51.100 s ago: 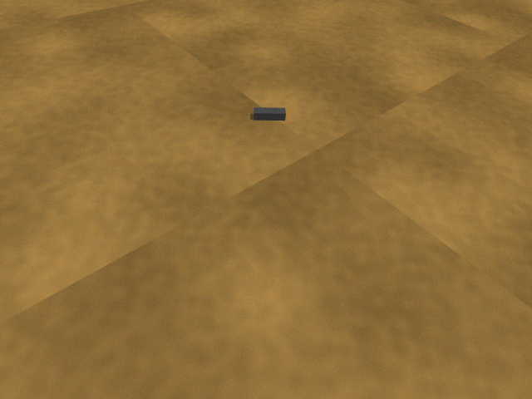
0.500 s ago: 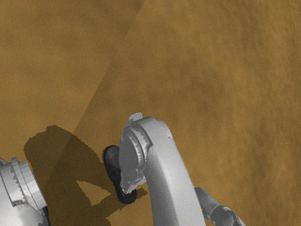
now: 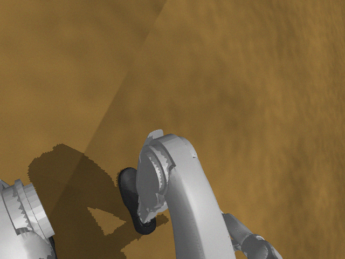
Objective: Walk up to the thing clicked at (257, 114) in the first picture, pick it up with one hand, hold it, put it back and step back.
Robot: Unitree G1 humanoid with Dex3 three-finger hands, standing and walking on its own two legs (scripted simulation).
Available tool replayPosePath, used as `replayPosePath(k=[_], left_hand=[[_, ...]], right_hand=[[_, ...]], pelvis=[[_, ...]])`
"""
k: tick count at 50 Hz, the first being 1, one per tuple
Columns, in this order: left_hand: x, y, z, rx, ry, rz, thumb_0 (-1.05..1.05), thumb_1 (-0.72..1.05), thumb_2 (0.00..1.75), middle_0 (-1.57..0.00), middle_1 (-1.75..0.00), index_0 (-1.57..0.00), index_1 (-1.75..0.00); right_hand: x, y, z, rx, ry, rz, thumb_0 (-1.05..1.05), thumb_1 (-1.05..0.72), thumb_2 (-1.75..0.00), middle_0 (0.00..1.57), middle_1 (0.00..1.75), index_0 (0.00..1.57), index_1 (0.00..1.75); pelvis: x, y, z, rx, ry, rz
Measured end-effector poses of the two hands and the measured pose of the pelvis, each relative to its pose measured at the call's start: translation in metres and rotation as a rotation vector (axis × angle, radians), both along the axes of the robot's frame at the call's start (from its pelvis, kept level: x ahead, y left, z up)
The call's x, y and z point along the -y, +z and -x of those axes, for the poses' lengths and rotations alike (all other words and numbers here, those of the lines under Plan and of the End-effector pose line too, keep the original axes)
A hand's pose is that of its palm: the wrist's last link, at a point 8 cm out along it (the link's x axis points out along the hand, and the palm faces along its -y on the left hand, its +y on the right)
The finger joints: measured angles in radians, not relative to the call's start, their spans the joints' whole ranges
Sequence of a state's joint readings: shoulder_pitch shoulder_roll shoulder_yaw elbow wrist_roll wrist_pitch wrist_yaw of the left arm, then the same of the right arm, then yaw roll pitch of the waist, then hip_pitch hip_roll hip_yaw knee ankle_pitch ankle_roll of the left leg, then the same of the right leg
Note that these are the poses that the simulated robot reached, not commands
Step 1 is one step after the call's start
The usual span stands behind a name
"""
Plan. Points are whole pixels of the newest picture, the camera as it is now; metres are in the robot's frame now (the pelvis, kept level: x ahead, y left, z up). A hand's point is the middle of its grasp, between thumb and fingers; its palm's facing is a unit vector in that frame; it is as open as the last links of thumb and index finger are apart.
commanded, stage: close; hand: left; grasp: from above
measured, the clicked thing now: out of the picture +0.44 +0.44 -0.28
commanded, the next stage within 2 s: none
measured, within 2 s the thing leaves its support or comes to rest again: neither
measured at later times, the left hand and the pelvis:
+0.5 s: hand out of the picture +0.42 +0.43 -0.23, palm faces -0.42 -0.20 -0.89, open 10.4 cm; pelvis +0.00 +0.00 +0.00, yaw +0 degrees
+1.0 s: hand out of the picture +0.42 +0.43 -0.23, palm faces -0.42 -0.19 -0.89, open 10.6 cm; pelvis +0.00 +0.00 +0.00, yaw +0 degrees
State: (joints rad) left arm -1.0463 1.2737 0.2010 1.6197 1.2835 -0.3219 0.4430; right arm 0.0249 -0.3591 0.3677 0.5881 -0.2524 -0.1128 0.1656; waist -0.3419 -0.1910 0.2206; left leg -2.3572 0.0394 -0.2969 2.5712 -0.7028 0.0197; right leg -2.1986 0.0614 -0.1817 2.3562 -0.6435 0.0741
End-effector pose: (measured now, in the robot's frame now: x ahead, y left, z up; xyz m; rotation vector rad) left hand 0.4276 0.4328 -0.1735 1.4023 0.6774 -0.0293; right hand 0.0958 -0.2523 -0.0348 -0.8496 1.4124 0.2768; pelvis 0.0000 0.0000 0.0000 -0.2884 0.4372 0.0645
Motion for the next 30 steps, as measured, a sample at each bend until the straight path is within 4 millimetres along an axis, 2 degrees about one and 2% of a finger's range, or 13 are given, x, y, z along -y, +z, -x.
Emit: replayPosePath(k=[30], left_hand=[[-0.0007, 0.0006, -0.002, 0.001, -0.003, 0.006, 0.0, -0.01, 0.72, -0.39, -0.9, -0.43, -0.86]], right_hand=[[-0.0009, 0.0013, 0.0014, -0.007, -0.009, 0.001, 0.0, -0.88, -0.89, 0.21, 0.3, 0.2, 0.3]], pelvis=[[-0.0012, 0.0012, -0.0001, -0.005, 0.002, 0.002]])
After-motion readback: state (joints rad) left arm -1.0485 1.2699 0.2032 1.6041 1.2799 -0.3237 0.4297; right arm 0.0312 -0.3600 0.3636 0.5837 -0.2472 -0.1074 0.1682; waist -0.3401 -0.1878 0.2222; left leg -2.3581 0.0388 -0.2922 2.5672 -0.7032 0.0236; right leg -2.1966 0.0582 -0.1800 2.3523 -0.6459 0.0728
